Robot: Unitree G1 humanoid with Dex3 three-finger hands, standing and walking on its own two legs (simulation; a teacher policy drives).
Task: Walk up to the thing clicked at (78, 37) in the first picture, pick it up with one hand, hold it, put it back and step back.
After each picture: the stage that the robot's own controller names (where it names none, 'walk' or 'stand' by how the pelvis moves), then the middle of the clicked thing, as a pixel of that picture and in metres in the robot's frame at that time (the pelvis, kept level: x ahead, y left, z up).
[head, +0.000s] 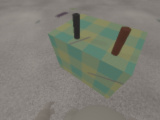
stand; (76, 27) +0.82 +0.22 +0.08
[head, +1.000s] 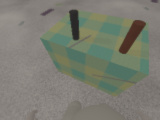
walk; (75, 26) +0.71 +0.19 +0.11
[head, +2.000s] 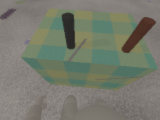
walk; (69, 34) +0.53 +0.20 +0.12
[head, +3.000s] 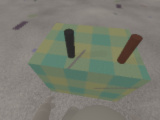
stand; (70, 45) +0.52 +0.22 +0.08
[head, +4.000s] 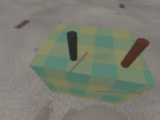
stand; (72, 47) +0.50 +0.19 +0.08
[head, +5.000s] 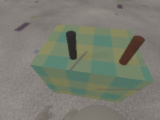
stand; (72, 47) +0.52 +0.20 +0.07
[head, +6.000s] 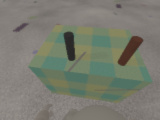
stand; (70, 48) +0.50 +0.21 +0.07
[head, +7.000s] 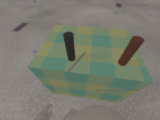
stand; (70, 48) +0.50 +0.21 +0.07
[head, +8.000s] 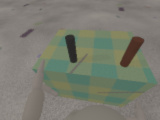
rise first; (72, 50) +0.49 +0.23 +0.08
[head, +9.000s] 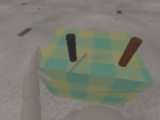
go down; (72, 49) +0.51 +0.21 +0.08
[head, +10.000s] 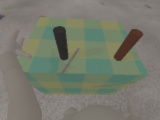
go down; (62, 45) +0.47 +0.21 +0.10
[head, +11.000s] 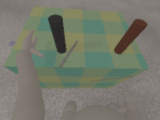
close in; (59, 37) +0.50 +0.21 +0.12
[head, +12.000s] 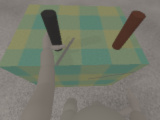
close; (54, 34) +0.51 +0.23 +0.14
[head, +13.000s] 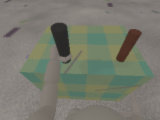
lift; (63, 47) +0.37 +0.18 +0.22
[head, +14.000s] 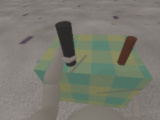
hold; (67, 47) +0.33 +0.16 +0.27
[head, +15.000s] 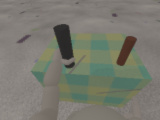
hold; (66, 49) +0.33 +0.17 +0.25
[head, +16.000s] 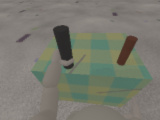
hold; (65, 50) +0.33 +0.18 +0.24
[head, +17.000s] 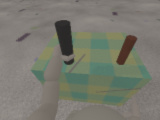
crouch; (66, 45) +0.35 +0.17 +0.25
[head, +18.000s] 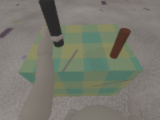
crouch; (54, 26) +0.48 +0.23 +0.27
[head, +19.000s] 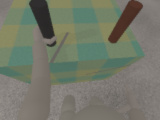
lower; (46, 28) +0.53 +0.23 +0.15
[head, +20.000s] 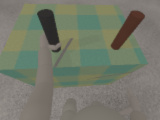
lower; (52, 35) +0.50 +0.23 +0.14
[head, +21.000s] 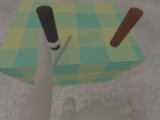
lower; (51, 32) +0.51 +0.23 +0.14
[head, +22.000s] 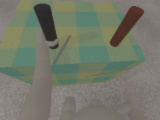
lower; (49, 31) +0.52 +0.23 +0.14
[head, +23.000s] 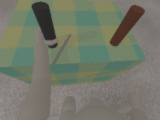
open; (48, 29) +0.52 +0.24 +0.15
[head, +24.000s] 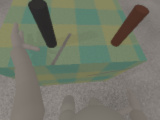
rise; (46, 29) +0.50 +0.24 +0.14
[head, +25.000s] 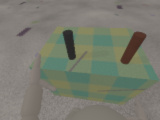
sink last; (70, 46) +0.51 +0.23 +0.10
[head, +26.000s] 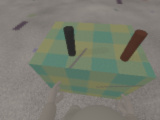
stand; (70, 43) +0.52 +0.22 +0.09
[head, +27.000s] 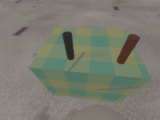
stand; (69, 47) +0.52 +0.23 +0.08
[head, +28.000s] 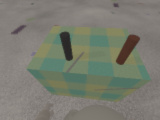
stand; (67, 47) +0.51 +0.24 +0.07
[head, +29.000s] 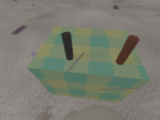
stand; (68, 47) +0.52 +0.23 +0.07
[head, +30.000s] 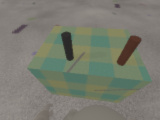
stand; (68, 47) +0.51 +0.23 +0.07
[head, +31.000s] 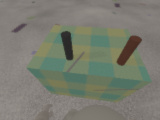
stand; (68, 47) +0.51 +0.23 +0.07
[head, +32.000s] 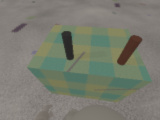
walk; (68, 47) +0.51 +0.23 +0.07
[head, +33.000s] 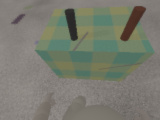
walk; (72, 26) +0.66 +0.23 +0.09
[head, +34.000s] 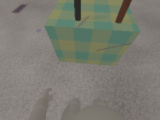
walk; (77, 7) +0.97 +0.23 +0.10
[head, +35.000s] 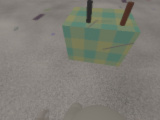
walk; (89, 12) +1.18 +0.18 +0.09
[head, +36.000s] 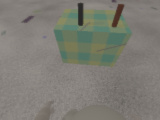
stand; (80, 15) +1.12 +0.22 +0.07
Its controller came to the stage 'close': yes
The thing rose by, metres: 0.21
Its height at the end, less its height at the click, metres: +0.00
